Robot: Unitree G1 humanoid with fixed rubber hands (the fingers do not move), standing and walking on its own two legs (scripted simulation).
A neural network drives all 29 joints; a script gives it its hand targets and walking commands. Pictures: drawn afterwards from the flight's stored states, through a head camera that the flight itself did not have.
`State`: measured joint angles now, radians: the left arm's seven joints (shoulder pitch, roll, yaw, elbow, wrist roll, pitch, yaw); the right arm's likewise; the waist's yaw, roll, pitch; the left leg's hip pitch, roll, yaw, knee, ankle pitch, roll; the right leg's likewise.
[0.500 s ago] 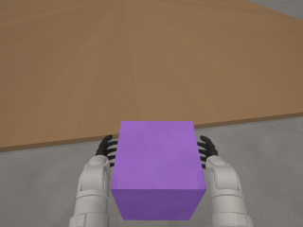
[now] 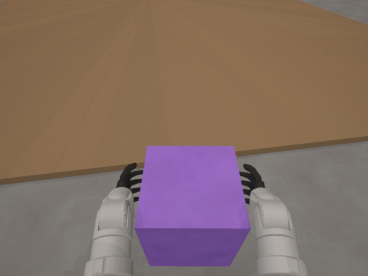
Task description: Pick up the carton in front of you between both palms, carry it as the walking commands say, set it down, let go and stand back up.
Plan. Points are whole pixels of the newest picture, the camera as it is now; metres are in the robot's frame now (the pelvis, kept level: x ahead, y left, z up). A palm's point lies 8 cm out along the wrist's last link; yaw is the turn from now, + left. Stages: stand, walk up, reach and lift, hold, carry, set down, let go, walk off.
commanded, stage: carry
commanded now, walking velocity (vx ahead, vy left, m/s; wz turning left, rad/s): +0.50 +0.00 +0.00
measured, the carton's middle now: (190, 208) +0.30 +0.00 -0.02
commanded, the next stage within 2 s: none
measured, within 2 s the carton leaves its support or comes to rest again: neither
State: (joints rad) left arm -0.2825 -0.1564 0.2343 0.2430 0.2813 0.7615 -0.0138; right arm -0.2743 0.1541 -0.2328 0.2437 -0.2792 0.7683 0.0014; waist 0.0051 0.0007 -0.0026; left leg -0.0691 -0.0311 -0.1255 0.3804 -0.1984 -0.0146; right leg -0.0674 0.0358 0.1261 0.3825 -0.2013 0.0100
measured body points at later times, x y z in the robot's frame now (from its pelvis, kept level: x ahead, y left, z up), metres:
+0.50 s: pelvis +0.14 +0.00 -0.01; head +0.12 +0.00 +0.44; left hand +0.41 +0.15 +0.08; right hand +0.40 -0.16 +0.08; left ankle +0.04 +0.11 -0.70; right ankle +0.10 -0.09 -0.74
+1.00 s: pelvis +0.43 +0.06 +0.01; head +0.42 +0.07 +0.46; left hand +0.68 +0.19 +0.09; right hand +0.65 -0.11 +0.09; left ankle +0.39 +0.12 -0.74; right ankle +0.46 -0.09 -0.68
